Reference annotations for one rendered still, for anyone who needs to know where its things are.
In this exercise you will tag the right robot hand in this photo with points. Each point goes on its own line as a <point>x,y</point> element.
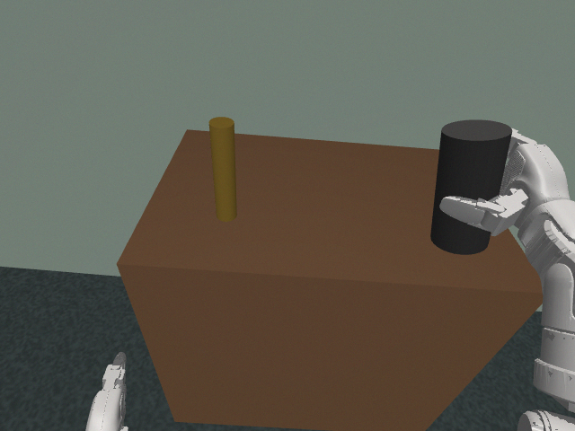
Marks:
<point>532,176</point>

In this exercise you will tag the left robot hand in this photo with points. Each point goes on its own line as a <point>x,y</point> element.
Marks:
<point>109,407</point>

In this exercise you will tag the right robot arm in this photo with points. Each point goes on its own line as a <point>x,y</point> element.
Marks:
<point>548,235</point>

